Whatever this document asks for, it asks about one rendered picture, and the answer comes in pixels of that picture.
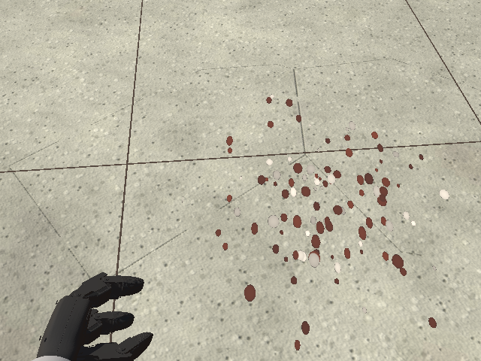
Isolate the left robot hand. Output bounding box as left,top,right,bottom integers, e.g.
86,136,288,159
36,272,153,361

